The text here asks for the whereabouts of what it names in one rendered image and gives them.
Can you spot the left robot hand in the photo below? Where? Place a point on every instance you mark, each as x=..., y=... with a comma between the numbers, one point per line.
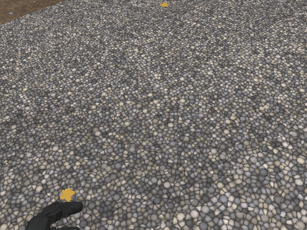
x=52, y=213

